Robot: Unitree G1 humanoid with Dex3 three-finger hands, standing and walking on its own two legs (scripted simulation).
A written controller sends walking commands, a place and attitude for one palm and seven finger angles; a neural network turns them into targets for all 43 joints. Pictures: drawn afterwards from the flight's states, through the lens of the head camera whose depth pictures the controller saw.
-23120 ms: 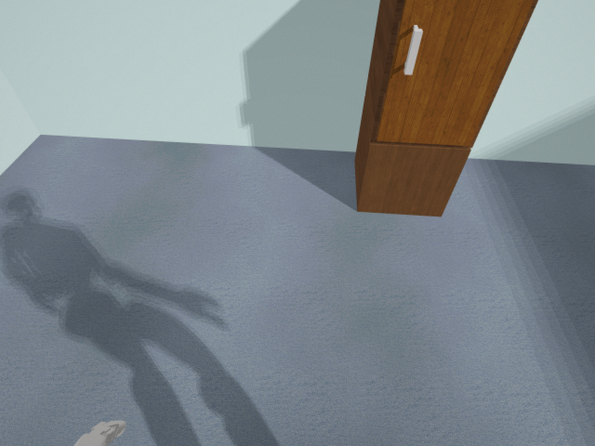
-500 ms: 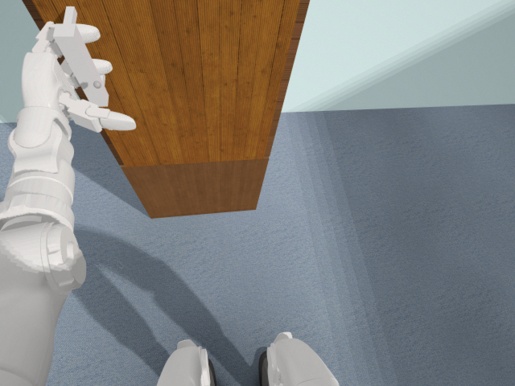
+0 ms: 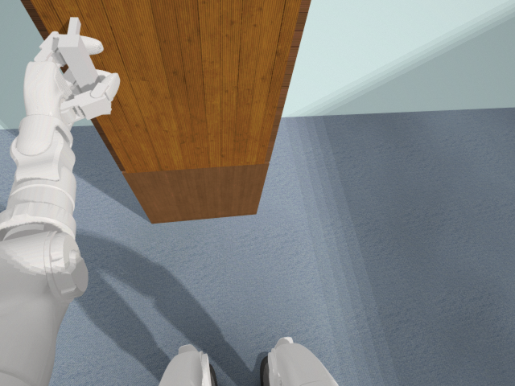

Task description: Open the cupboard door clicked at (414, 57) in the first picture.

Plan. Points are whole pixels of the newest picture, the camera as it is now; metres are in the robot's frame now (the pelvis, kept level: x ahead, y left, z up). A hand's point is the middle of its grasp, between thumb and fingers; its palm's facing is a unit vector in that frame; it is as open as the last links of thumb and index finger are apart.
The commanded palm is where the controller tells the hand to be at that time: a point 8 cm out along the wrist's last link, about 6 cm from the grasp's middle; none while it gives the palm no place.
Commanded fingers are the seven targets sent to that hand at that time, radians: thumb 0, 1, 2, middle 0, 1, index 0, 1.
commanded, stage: close the thumb around the handle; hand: left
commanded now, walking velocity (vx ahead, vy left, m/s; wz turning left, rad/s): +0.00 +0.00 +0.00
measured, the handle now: (89, 68) +0.59 +0.20 +0.08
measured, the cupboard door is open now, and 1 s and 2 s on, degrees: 0 29 50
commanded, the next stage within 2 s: pull the door open along its arc in 0.18 s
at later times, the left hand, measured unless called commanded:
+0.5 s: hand (100, 97) +0.52 +0.17 +0.09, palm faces +0.02 -1.00 -0.01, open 6.0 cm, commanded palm +0.48 +0.22 +0.08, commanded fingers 0.00 0.90 0.90 -0.40 -1.35 -0.40 -1.35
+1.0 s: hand (148, 176) +0.39 +0.10 +0.09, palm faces +0.24 -0.97 +0.08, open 6.5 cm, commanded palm +0.33 +0.15 +0.08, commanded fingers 0.00 0.90 0.90 -0.40 -1.35 -0.40 -1.35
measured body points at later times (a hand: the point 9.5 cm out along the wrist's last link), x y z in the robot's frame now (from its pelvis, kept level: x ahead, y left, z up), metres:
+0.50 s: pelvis +0.00 +0.00 +0.00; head +0.13 +0.01 +0.43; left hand +0.52 +0.23 +0.09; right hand -0.02 -0.26 -0.11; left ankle +0.01 +0.09 -0.67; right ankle +0.00 -0.12 -0.67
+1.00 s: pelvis +0.01 -0.01 +0.02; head +0.08 -0.02 +0.47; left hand +0.37 +0.16 +0.09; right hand +0.14 -0.25 -0.09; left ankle +0.01 +0.09 -0.67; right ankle +0.00 -0.12 -0.67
